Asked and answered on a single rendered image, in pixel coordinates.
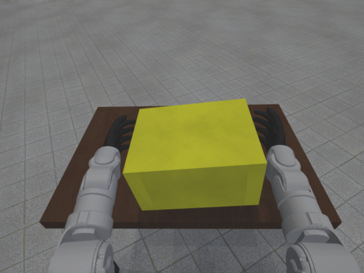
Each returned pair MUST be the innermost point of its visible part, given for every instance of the robot right hand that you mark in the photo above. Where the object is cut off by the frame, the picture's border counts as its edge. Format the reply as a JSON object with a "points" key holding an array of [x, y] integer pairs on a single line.
{"points": [[274, 132]]}

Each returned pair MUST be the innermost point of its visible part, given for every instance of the robot left forearm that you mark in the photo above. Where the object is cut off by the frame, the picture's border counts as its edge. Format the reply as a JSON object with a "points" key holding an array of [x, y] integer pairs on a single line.
{"points": [[92, 215]]}

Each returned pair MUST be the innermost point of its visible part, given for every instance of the robot left upper arm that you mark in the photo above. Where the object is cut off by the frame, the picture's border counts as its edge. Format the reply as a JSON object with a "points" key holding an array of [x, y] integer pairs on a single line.
{"points": [[95, 256]]}

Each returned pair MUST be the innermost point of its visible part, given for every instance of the robot right upper arm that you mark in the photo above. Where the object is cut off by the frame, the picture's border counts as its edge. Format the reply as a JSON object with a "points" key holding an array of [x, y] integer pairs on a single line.
{"points": [[309, 257]]}

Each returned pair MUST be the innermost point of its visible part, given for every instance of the robot right forearm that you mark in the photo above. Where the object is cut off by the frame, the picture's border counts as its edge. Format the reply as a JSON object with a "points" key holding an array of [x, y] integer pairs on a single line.
{"points": [[302, 218]]}

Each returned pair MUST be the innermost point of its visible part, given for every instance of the carton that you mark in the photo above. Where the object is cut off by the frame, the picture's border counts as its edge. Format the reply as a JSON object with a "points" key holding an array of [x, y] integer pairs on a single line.
{"points": [[195, 156]]}

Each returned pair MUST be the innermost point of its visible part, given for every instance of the table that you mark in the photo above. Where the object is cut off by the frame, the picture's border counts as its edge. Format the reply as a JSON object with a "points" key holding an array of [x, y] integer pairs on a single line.
{"points": [[127, 213]]}

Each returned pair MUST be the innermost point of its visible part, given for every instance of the robot left hand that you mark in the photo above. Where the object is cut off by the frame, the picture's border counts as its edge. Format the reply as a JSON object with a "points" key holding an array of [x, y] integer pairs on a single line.
{"points": [[114, 138]]}

